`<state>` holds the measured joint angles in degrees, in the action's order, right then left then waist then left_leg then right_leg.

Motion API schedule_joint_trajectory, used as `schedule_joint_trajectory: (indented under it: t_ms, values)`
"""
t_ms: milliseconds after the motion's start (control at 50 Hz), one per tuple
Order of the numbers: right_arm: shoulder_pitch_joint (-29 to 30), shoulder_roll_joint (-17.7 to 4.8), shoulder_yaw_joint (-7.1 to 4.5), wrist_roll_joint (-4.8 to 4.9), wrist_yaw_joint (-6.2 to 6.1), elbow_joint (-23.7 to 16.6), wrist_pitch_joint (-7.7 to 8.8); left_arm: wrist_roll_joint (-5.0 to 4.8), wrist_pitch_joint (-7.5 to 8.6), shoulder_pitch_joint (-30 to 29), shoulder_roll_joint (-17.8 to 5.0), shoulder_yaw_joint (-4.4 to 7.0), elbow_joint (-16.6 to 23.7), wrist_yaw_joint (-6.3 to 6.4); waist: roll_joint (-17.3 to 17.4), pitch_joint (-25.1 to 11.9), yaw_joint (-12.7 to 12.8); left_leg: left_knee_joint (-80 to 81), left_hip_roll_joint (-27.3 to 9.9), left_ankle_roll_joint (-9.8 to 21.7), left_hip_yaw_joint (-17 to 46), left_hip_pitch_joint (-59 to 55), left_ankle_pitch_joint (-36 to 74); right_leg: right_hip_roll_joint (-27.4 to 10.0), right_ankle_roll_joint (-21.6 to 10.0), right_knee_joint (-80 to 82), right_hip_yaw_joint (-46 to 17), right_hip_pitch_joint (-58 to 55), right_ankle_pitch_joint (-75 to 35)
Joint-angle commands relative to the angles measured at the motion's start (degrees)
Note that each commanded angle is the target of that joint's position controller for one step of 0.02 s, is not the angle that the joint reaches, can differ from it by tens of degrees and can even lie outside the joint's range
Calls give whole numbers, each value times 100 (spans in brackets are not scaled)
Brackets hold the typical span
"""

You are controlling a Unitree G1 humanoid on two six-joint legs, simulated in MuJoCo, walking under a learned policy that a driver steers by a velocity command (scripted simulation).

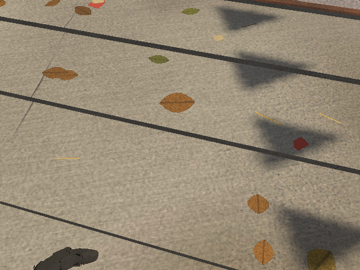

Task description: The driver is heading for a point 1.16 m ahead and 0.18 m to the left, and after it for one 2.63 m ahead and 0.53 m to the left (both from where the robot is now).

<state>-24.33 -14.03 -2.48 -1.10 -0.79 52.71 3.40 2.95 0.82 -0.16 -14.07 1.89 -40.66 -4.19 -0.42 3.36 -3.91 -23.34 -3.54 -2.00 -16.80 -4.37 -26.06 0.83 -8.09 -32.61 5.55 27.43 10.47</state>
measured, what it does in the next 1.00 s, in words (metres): climbs, turning left: left foot, then right foot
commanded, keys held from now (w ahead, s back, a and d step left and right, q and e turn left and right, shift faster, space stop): w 0.26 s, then w+q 0.70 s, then w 0.04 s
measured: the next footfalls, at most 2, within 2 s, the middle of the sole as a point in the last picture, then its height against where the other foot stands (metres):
left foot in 0.52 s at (157, 259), level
right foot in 1.00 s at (192, 192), level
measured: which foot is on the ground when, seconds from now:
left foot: down 0.00-0.02, up 0.04-0.50, down 0.52-1.00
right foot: down 0.00-0.60, up 0.62-0.98, down 1.00-1.00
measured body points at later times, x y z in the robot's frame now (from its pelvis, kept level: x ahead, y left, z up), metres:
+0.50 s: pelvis +0.27 -0.01 +0.01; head +0.29 -0.02 +0.46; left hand +0.23 +0.25 -0.13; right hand +0.42 -0.25 -0.11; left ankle +0.42 +0.09 -0.68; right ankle +0.11 -0.07 -0.72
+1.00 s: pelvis +0.54 +0.01 +0.03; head +0.56 +0.01 +0.48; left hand +0.65 +0.31 -0.05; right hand +0.66 -0.25 -0.11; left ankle +0.43 +0.08 -0.71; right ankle +0.68 -0.07 -0.69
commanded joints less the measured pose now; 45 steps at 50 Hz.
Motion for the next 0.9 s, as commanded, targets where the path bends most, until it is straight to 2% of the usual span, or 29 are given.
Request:
schedule_joint_trajectory:
  t_ms: [20,40,60,80,100,120,140,160,220,260,300,380,440,480,520,540,560,580,600,620,640,660,680,700,740,780,820,860,900]
  values:
    - [-197,-644,-72,88,22,-507,-10,153,110,2338,-1200,434,-335,231,-457,-1780,1159,-3801,-825,441,191,2377,3451,-988,-769,631,-1813,-4024,1039]
    - [-171,-510,-66,92,104,-802,18,-87,53,2296,-1610,515,-275,299,-1321,-2272,906,-5508,263,186,748,4033,-509,-2372,-1390,1467,-4646,-4817,487]
    - [481,-913,-163,26,97,-845,13,-171,0,2267,-1435,486,-310,367,-323,-1750,1068,-5610,13,228,1529,4495,8,-2172,-1242,1533,-3880,-4440,-421]
    - [689,-719,-100,102,122,-893,74,-197,35,1948,-1173,414,-384,409,-231,-1059,874,-5307,-196,291,1617,4489,441,-1938,-1120,1535,-3003,-3707,-1152]
    - [573,-629,-74,93,130,-780,91,-200,90,1718,-889,331,-438,414,-15,-643,601,-4701,-382,317,1661,4126,633,-1621,-837,1672,-2426,-2983,-1702]
    - [483,-603,-78,-12,142,-717,18,-225,151,1546,-728,266,-488,422,-34,-445,387,-4332,-467,296,1699,3786,692,-1355,-652,1795,-2035,-2519,-1956]
    - [226,-554,-66,-89,161,-582,-85,-222,206,1408,-623,219,-491,413,-103,-456,233,-4158,-467,269,1689,3437,778,-1206,-555,1935,-1771,-2236,-1991]
    - [165,-529,-73,-122,190,-535,-157,-230,271,1460,-594,201,-530,391,-131,-482,203,-4083,-420,251,1638,3302,841,-1132,-556,2033,-1680,-2118,-2120]
    - [520,-454,-89,-125,264,-607,-236,-276,368,1725,-731,232,-731,366,-172,-239,225,-3667,-424,168,1560,3667,1352,-1010,-552,2415,-1473,-2043,-1811]
    - [1017,-461,-101,-106,268,-744,-243,-276,377,1961,-728,228,-856,369,-181,-7,361,-3262,-457,112,1550,4115,1770,-985,-492,2564,-1424,-2191,-1707]
    - [1317,-453,-101,-64,274,-799,-239,-253,390,2106,-717,215,-937,373,-193,45,453,-2913,-417,116,1546,4395,2087,-994,-381,2597,-1230,-2491,-1830]
    - [1757,-349,-54,-5,283,-890,-220,-169,436,2448,-605,157,-1147,425,-230,177,618,-2438,-148,274,1603,4574,2438,-1084,-203,2577,-757,-2946,-2373]
    - [2102,-298,-19,-45,295,-1021,-198,-124,432,2645,-535,107,-1298,511,-197,331,709,-2187,40,466,1504,4834,2310,-1250,-131,2423,-511,-3492,-3022]
    - [2362,-215,34,-75,310,-1154,-176,-124,413,2664,-535,75,-1366,555,-187,394,740,-1694,192,602,1194,4643,2067,-1267,-48,2255,-302,-3666,-3681]
    - [2148,-238,33,-69,273,-1155,-181,-105,420,2549,-678,72,-1411,608,-386,130,542,-1345,540,853,832,3818,1643,-1292,127,1626,-47,-3739,-5710]
    - [1777,-330,-6,-67,255,-1065,-173,-95,410,2486,-811,97,-1414,641,-514,-132,351,-1282,720,970,743,3371,1452,-1323,182,1024,31,-3822,-6585]
    - [1270,-534,-94,-67,227,-859,-139,-92,360,2750,-812,90,-1457,653,-166,-585,289,-1272,1039,1052,498,2582,1305,-1204,263,-8,127,-3762,-7221]
    - [653,-612,-180,-69,210,-643,-122,-204,337,2872,-955,98,-1504,652,-129,-1010,27,-929,1001,1196,661,1213,1698,-1219,389,-1092,133,-2983,-6769]
    - [-101,-835,-325,-82,173,-373,-145,-337,377,2627,-1037,97,-1425,609,-27,-1360,-411,-615,570,1527,1403,-484,2095,-1013,598,-2408,183,-1509,-5203]
    - [-559,-1142,-451,-74,121,-182,-212,-385,474,2076,-692,34,-1102,496,1115,-1680,-593,-144,-875,2252,3559,-1907,2375,-24,863,-4807,154,560,513]
    - [-612,-1207,-435,-59,117,-185,-235,-295,518,1807,-612,10,-859,453,295,-2068,-435,109,-1428,2559,4757,-2082,2515,12,787,-5648,-760,1339,1523]
    - [-103,-1122,-414,-62,70,-294,-261,-262,556,1332,-585,-10,-622,412,-155,-1466,-318,495,-1377,2367,4599,-1344,1627,-353,688,-5304,-974,1744,1115]
    - [282,-830,-324,-73,53,-302,-267,-243,558,1265,-551,-15,-543,362,-395,-834,4,802,-1198,2069,4302,-366,1176,-549,619,-4773,-943,1590,964]
    - [627,-672,-264,-82,49,-332,-240,-173,497,1206,-520,0,-481,338,-416,-387,283,974,-946,1855,3990,474,1145,-647,618,-4437,-933,1339,1007]
    - [976,-636,-217,-42,39,-440,-157,-57,274,1409,-389,-17,-478,308,-144,-222,606,1220,-548,1744,3377,1565,1116,-631,739,-4242,-758,760,1106]
    - [1047,-846,-268,20,60,-441,-65,-36,167,1139,-386,-35,-245,291,109,-58,695,1493,-289,1718,3009,2157,1232,-638,875,-3518,-567,623,757]
    - [1017,-922,-303,9,88,-462,-66,-80,145,619,-366,-71,-40,274,360,124,598,1703,-84,1649,2741,2565,1410,-540,1075,-2162,-322,178,634]
    - [846,-988,-355,-8,128,-453,-45,-127,103,406,-395,-60,10,274,537,-69,468,1626,-109,1551,2761,2162,1705,-471,1143,-1560,-279,-5,233]
    - [883,-1076,-403,-2,150,-484,-43,-184,72,330,-538,6,53,310,523,-254,464,1430,-230,1425,2900,1657,1893,-467,1141,-1069,-338,-139,62]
